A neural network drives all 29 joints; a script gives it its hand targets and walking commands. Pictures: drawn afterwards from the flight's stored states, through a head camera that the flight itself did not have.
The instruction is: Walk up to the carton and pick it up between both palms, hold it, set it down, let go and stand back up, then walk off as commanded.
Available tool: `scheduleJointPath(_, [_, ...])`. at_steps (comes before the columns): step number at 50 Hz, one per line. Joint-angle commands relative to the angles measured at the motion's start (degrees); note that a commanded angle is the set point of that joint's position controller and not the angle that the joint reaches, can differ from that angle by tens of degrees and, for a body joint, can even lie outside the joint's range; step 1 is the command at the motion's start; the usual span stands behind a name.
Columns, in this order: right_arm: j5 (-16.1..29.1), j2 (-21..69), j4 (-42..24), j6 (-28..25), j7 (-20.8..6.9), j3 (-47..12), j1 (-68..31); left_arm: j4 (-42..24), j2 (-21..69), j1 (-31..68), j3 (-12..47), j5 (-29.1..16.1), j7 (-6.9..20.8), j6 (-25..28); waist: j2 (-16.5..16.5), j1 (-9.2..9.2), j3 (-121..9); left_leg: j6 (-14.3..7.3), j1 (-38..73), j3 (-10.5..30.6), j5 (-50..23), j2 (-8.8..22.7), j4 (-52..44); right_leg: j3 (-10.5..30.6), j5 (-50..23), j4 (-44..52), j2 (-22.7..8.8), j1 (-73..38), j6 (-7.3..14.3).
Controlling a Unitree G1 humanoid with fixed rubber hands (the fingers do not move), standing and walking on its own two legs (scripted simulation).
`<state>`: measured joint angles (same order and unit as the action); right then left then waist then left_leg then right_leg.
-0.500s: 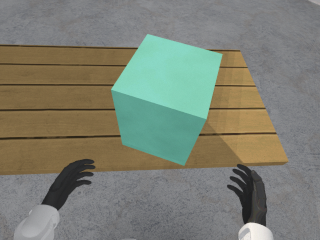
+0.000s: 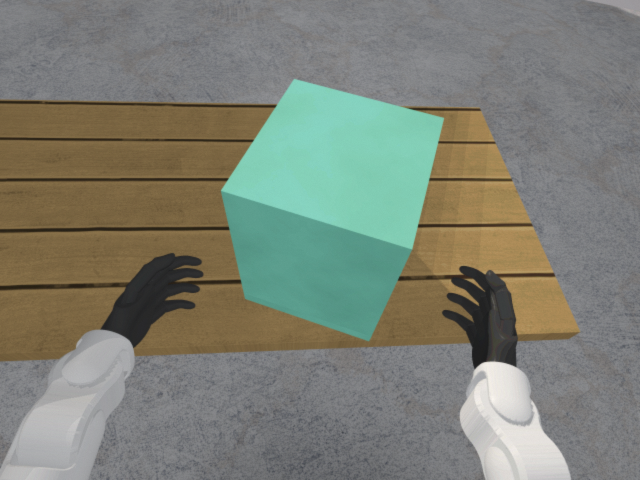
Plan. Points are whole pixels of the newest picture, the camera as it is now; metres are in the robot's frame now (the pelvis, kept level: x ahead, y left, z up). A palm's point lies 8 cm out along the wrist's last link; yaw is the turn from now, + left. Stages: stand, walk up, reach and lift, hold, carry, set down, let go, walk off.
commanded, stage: reach and lift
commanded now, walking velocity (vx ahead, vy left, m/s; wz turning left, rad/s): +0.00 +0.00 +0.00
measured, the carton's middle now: (333, 218) +0.44 +0.01 +0.03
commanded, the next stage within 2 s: none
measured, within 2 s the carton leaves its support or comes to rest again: neither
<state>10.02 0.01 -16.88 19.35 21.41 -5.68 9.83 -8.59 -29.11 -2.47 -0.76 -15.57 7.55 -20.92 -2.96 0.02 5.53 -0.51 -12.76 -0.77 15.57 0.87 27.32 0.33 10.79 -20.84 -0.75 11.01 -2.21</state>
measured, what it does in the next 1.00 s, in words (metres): stands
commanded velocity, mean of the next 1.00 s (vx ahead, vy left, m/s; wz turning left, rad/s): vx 0.00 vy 0.00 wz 0.00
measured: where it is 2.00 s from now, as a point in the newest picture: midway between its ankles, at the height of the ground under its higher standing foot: outside the picture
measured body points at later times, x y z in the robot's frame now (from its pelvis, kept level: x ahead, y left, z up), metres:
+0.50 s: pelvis -0.01 +0.00 +0.00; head +0.04 +0.03 +0.45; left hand +0.36 +0.22 +0.10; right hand +0.33 -0.15 +0.11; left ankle -0.01 +0.10 -0.74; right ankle +0.00 -0.15 -0.74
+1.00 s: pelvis -0.01 +0.00 +0.00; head +0.03 +0.03 +0.45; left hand +0.42 +0.20 +0.15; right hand +0.37 -0.17 +0.15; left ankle -0.01 +0.10 -0.74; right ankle +0.00 -0.15 -0.74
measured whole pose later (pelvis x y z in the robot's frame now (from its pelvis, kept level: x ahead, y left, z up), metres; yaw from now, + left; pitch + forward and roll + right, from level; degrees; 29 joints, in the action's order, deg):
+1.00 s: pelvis -0.01 +0.00 +0.00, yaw +0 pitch +0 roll -2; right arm 11.1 0.0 8.4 31.2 23.0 7.1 -33.1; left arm 16.6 -29.7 37.8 -0.8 -15.6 7.9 -33.6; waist -3.0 4.6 4.5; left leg -0.5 -12.8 -0.8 14.8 0.9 27.2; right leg 0.3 10.0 -20.7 -0.8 11.0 -2.3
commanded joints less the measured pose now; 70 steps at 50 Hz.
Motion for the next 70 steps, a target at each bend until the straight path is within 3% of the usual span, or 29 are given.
scheduleJointPath(1, [2.64,-8.02,-15.05,-0.76,0.54,5.66,-19.16,-16.36,-13.71,28.02,-9.33,-4.93,0.28,-0.83,12.21,2.82,-30.48,3.27,8.96,-2.43,-28.37,2.24,-3.7,0.48,-25.38,-1.97,0.64,-17.49,2.42])
scheduleJointPath(4, [2.49,-7.65,-13.85,1.49,0.91,5.67,-21.78,-11.96,-13.66,30.93,-9.43,-4.88,0.86,-2.58,9.34,3.98,-28.56,2.08,6.6,-2.85,-22.96,1.36,-4.99,1.07,-27.33,-1.55,0.04,-18.32,1.79])
scheduleJointPath(5, [2.45,-7.94,-14.02,2.35,1.06,6.74,-23.58,-13.96,-14.31,32.95,-8.67,-5.44,0.62,-2.88,10.35,5.21,-30.05,2.37,7.09,-2.37,-23.84,2.0,-4.98,0.98,-25.94,-1.72,0.04,-19.14,1.88])
scheduleJointPath(6, [2.97,-7.95,-13.21,2.56,0.83,6.39,-23.75,-14.84,-14.65,33.47,-9.39,-5.54,0.32,-3.35,11.43,4.53,-32.08,2.91,7.34,-2.67,-26.51,1.77,-4.39,0.99,-27.08,-2.23,0.28,-20.17,1.97])
scheduleJointPath(14, [2.9,-7.0,-5.92,7.28,1.37,9.08,-35.71,-4.08,-13.3,44.26,-6.98,-6.46,1.07,-6.85,10.05,8.15,-32.57,1.25,4.25,-2.89,-16.09,1.14,-6.52,1.75,-25.85,-1.56,-0.62,-20.01,2.19])
scheduleJointPath(20, [3.0,-7.94,-0.7,8.38,1.67,10.12,-44.68,3.64,-13.59,51.63,-7.4,-4.94,1.48,-9.16,9.91,8.82,-33.35,2.09,4.0,-2.78,-18.55,0.95,-5.98,0.88,-28.88,-1.94,-0.05,-21.39,1.98])
scheduleJointPath(26, [2.22,-8.44,-2.79,7.86,2.09,12.03,-50.75,1.8,-16.06,58.04,-7.52,-6.03,0.34,-8.32,8.39,10.64,-41.51,2.45,4.3,-2.43,-24.23,0.46,-4.55,0.68,-35.79,-3.36,0.48,-24.4,1.34])
scheduleJointPath(27, [3.03,-7.52,-0.81,7.92,1.97,11.24,-52.48,2.29,-15.3,59.24,-6.33,-6.32,0.57,-8.41,9.28,9.92,-40.27,2.76,4.2,-2.78,-24.02,0.36,-4.33,0.45,-34.17,-3.1,0.6,-22.47,1.13])
scheduleJointPath(28, [2.3,-7.13,-0.17,8.1,2.23,11.47,-53.89,4.79,-15.65,61.73,-6.92,-6.01,0.73,-8.47,7.71,10.82,-39.99,2.34,3.49,-2.91,-22.89,-0.16,-4.08,1.21,-36.22,-2.78,-0.11,-23.23,1.27])
scheduleJointPath(30, [1.94,-7.91,2.21,8.18,2.16,12.42,-53.89,5.17,-15.75,62.43,-7.1,-5.24,0.54,-8.4,9.25,11.44,-41.17,3.07,4.89,-2.34,-25.75,0.28,-3.66,0.86,-36.48,-3.25,0.32,-23.63,1.43])
scheduleJointPath(31, [2.71,-7.56,2.45,7.91,2.07,11.21,-55.33,4.88,-15.88,62.84,-6.96,-5.53,0.43,-8.23,9.52,10.52,-42.59,3.02,4.93,-2.32,-24.98,0.15,-3.92,0.59,-35.98,-2.9,0.57,-23.51,1.37])
scheduleJointPath(34, [3.05,-7.74,1.6,7.65,2.53,11.1,-53.6,2.36,-15.07,61.42,-6.97,-5.39,0.53,-8.72,8.92,11.41,-45.05,3.86,7.28,-2.01,-32.09,0.07,-2.26,1.16,-42.52,-3.37,0.52,-24.79,1.29])
scheduleJointPath(35, [3.96,-8.81,4.19,7.66,2.35,12.41,-58.21,4.85,-16.07,64.84,-6.65,-5.29,0.4,-9.34,10.45,10.99,-44.23,4.59,7.35,-2.07,-32.67,0.16,-1.99,0.27,-39.78,-3.24,1.04,-22.6,1.25])
scheduleJointPath(36, [3.33,-8.33,5.39,7.76,2.27,13.51,-61.56,5.74,-15.27,69.33,-5.16,-5.59,0.19,-9.21,11.27,12.44,-44.44,4.57,7.06,-2.44,-30.53,-0.07,-1.78,-0.05,-37.71,-2.74,1.21,-21.12,1.53])
scheduleJointPath(38, [4.48,-8.62,6.59,8.01,1.93,12.64,-59.64,5.86,-15.55,66.06,-6.58,-4.95,-0.2,-9.74,10.59,11.19,-43.4,4.61,7.77,-1.89,-32.04,0.32,-1.44,0.43,-38.94,-3.06,1.18,-21.68,1.23])
scheduleJointPath(40, [4.29,-9.42,6.99,8.02,2.06,14.07,-63.75,7.55,-15.66,70.31,-5.21,-5.61,-0.09,-10.15,10.43,12.64,-44.52,5.18,8.28,-1.39,-32.55,0.75,-0.97,-0.19,-37.53,-2.93,1.67,-21.11,1.57])
scheduleJointPath(42, [3.69,-9.85,7.37,8.08,2.31,14.81,-68.73,11.02,-16.69,74.62,-5.23,-6.61,-0.12,-10.11,8.59,13.42,-45.86,4.28,5.55,-1.9,-27.31,0.23,-1.65,-0.25,-36.67,-2.9,1.47,-21.59,1.52])
scheduleJointPath(45, [2.47,-9.06,15.45,8.03,1.53,15.86,-73.03,20.13,-16.6,79.55,-3.91,-6.54,-0.36,-9.36,9.5,13.61,-39.7,3.55,1.26,-2.03,-19.74,0.48,-3.45,-0.18,-30.54,-2.65,1.0,-19.53,1.75])
scheduleJointPath(46, [2.02,-8.96,14.13,7.72,1.66,16.51,-72.15,18.92,-15.09,79.45,-3.0,-6.38,-0.65,-8.92,9.23,14.71,-42.91,3.24,1.71,-1.95,-18.52,0.01,-3.32,0.16,-31.85,-2.76,0.85,-20.25,1.82])
scheduleJointPath(49, [1.92,-9.12,14.02,6.97,1.29,16.49,-78.36,22.58,-15.23,83.69,-1.78,-8.44,-1.15,-7.13,8.23,14.83,-46.48,2.95,1.88,-1.05,-20.18,0.59,-2.43,-0.39,-32.08,-3.96,1.28,-19.21,2.02])
scheduleJointPath(51, [2.17,-9.12,20.32,6.93,0.54,16.68,-78.7,27.34,-14.17,86.25,-0.66,-7.08,-1.64,-6.79,11.33,15.38,-44.24,3.33,2.88,-1.33,-19.96,0.54,-2.44,-0.47,-31.38,-3.32,1.11,-15.94,2.25])
scheduleJointPath(52, [2.05,-8.54,22.37,6.66,0.38,16.05,-79.71,31.57,-14.41,86.94,-0.81,-6.94,-1.28,-5.95,9.73,15.11,-44.53,2.68,0.05,-1.76,-17.62,0.02,-2.77,-0.31,-30.8,-3.34,0.81,-17.11,2.15])
scheduleJointPath(54, [1.21,-8.96,23.45,6.61,0.08,17.71,-81.56,29.24,-14.23,90.8,0.16,-6.75,-2.03,-4.58,10.91,16.61,-47.38,2.81,2.85,-0.41,-17.63,0.8,-3.02,-1.59,-28.25,-3.7,1.59,-15.14,2.43])
scheduleJointPath(57, [1.95,-8.84,27.55,5.6,-0.19,15.98,-84.83,35.61,-13.22,93.79,-0.27,-5.7,-2.33,-3.73,12.05,15.17,-47.1,3.96,4.32,-0.59,-23.75,0.52,-0.81,-1.34,-31.35,-3.93,2.04,-13.88,2.63])
scheduleJointPath(62, [2.16,-9.12,32.97,4.33,-0.96,16.95,-89.71,41.21,-13.42,102.05,2.25,-6.59,-2.92,-0.27,12.95,16.68,-49.25,2.92,4.0,-0.21,-18.0,0.33,-1.82,-1.94,-26.86,-3.25,1.59,-10.23,3.19])
scheduleJointPath(64, [0.71,-8.6,35.82,3.02,-1.02,17.96,-90.95,45.78,-11.14,101.72,4.18,-6.12,-3.1,0.68,13.0,17.52,-48.58,3.15,3.41,0.03,-18.09,0.48,-1.87,-2.01,-26.56,-2.83,1.72,-9.37,3.44])
scheduleJointPath(65, [1.88,-8.09,35.03,2.47,-1.13,17.74,-93.62,48.31,-10.62,102.27,4.43,-6.61,-3.05,1.02,13.05,16.53,-49.53,2.72,2.16,0.03,-18.0,0.12,-1.52,-1.58,-27.46,-3.05,1.66,-9.4,3.33])
scheduleJointPath(67, [0.52,-8.49,36.79,1.04,-0.73,18.2,-93.09,50.19,-8.55,102.01,5.92,-6.55,-2.83,1.92,12.64,18.31,-51.58,3.33,3.21,0.49,-20.72,0.12,-1.01,-2.38,-30.22,-3.53,2.14,-9.56,3.44])
scheduleJointPath(70, [0.26,-8.41,38.4,-0.59,-0.71,18.18,-93.13,53.64,-6.73,100.6,6.29,-6.15,-3.05,3.52,12.23,17.67,-51.5,3.74,4.88,0.83,-23.15,0.19,0.18,-2.84,-30.13,-2.68,2.64,-7.43,3.37])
